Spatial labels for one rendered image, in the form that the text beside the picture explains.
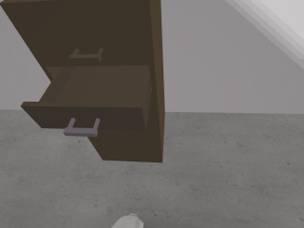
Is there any drawer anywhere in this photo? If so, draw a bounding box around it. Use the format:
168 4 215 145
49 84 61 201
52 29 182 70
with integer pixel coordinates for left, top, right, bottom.
21 66 152 131

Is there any left robot thigh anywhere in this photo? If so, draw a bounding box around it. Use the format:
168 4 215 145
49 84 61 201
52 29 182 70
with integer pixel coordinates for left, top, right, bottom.
111 216 143 228

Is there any handle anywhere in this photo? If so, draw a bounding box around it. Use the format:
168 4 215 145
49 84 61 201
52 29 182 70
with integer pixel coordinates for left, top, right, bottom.
63 118 100 137
68 54 102 64

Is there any cabinet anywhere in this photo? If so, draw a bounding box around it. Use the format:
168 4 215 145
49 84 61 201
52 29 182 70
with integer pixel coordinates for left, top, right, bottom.
0 0 165 163

